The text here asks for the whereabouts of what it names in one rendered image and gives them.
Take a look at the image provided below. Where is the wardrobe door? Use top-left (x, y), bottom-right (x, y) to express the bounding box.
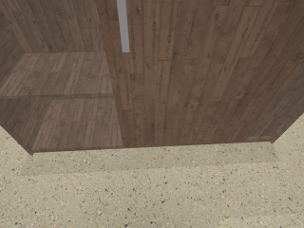
top-left (95, 0), bottom-right (304, 147)
top-left (249, 64), bottom-right (304, 137)

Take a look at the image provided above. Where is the handle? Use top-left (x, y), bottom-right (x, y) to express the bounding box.
top-left (117, 0), bottom-right (130, 53)

